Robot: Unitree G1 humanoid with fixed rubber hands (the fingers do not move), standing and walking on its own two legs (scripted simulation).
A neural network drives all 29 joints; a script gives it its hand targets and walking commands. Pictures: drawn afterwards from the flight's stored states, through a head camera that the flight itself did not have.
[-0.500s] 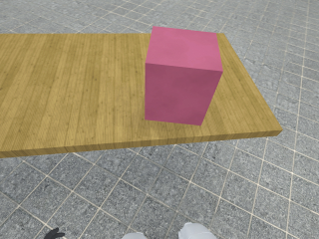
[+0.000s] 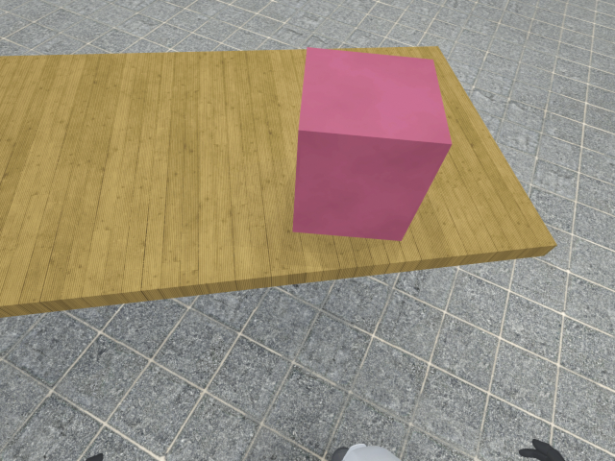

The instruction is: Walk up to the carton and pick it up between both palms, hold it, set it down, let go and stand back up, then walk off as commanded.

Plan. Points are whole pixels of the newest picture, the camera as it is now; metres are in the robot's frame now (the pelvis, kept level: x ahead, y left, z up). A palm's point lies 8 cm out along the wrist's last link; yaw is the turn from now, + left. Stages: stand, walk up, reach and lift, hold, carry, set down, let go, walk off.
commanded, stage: walk off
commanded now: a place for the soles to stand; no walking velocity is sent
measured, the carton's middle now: (357, 151) +0.61 -0.10 -0.01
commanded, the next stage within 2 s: stand in 1.88 s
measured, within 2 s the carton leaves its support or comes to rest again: neither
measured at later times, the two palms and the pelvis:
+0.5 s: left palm out of the picture +0.09 +0.20 -0.14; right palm out of the picture +0.06 -0.41 -0.10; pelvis -0.02 -0.10 -0.02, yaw -2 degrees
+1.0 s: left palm out of the picture +0.10 +0.20 -0.12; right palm out of the picture +0.10 -0.41 -0.11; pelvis +0.00 -0.10 -0.02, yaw +1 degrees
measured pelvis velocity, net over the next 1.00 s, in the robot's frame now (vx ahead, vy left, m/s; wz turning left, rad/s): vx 0.00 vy -0.10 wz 0.01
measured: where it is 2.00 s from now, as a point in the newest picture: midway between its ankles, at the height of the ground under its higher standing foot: outside the picture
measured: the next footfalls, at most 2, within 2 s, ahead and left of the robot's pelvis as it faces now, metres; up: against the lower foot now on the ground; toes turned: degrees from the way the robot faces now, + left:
right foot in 0.06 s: +0.11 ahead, -0.14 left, +0.00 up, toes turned +7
right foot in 0.50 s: +0.05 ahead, -0.23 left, +0.00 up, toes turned +7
